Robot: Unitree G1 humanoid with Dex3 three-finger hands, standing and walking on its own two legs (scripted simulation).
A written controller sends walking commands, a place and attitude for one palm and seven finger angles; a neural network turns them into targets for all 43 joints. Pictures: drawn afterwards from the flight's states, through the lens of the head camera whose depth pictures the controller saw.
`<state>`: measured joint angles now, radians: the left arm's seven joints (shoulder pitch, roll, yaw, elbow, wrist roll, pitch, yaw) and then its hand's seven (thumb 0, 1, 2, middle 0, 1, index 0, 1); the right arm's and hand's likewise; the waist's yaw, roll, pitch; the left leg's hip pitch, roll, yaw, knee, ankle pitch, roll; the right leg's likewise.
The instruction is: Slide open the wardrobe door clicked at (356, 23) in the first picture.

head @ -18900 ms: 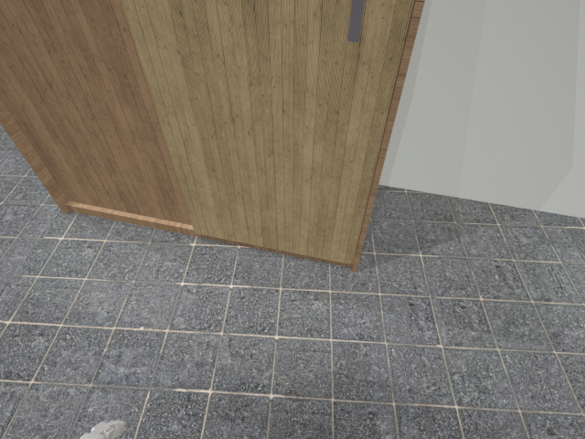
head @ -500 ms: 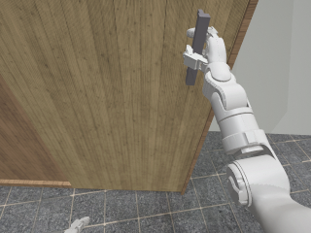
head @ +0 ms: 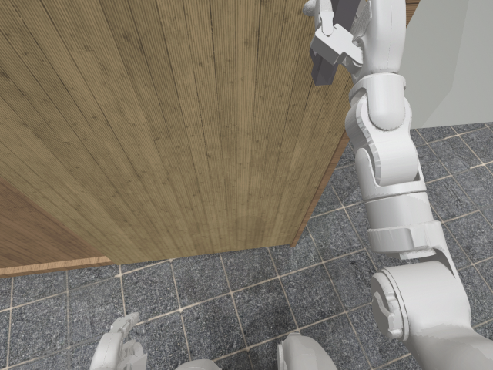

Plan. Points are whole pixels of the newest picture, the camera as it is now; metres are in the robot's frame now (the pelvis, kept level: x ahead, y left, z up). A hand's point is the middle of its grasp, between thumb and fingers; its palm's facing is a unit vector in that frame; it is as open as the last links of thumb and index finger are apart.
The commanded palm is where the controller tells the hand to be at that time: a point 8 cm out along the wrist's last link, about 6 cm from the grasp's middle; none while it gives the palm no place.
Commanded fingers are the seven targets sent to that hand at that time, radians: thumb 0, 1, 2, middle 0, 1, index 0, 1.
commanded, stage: step sideways, sliding the door along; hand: right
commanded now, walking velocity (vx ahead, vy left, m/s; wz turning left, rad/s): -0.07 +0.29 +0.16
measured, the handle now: (334, 3) +0.49 -0.10 +0.27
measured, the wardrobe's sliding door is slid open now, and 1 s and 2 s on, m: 0.00 0.09 0.25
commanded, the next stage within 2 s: none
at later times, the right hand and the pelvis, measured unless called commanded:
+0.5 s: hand (312, 29) +0.46 -0.07 +0.25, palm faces +0.33 +0.93 -0.13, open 6.7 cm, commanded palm +0.42 -0.03 +0.25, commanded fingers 0.00 -0.90 -0.90 0.45 1.40 0.45 1.40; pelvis +0.07 +0.14 -0.02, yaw -5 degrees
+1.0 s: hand (238, 31) +0.45 +0.02 +0.26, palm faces +0.21 +0.98 +0.00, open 6.7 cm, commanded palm +0.41 +0.07 +0.24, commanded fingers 0.00 -0.90 -0.90 0.45 1.40 0.45 1.40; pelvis +0.14 +0.14 +0.00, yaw -4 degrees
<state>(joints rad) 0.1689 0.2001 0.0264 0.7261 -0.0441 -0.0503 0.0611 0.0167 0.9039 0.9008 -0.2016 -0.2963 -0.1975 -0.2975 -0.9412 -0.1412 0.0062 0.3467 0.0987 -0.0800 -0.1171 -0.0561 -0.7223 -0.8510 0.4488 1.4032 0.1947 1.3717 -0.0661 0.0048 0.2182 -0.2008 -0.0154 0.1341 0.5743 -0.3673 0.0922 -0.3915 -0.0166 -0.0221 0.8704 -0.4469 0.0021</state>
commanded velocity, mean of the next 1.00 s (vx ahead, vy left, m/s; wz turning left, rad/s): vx -0.12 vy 0.05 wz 0.23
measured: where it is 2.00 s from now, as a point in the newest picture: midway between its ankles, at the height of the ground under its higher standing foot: outside the picture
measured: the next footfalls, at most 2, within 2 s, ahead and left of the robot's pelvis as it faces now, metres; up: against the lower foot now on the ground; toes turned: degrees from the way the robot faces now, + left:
left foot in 0.40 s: +0.17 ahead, +0.30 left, +0.00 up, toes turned +3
right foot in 0.56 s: +0.15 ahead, +0.00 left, +0.00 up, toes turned -9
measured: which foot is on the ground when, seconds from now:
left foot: down 0.00-0.06, up 0.08-0.38, down 0.40-0.56, up 0.58-0.80, down 0.82-1.00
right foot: down 0.00-0.40, up 0.42-0.54, down 0.56-1.00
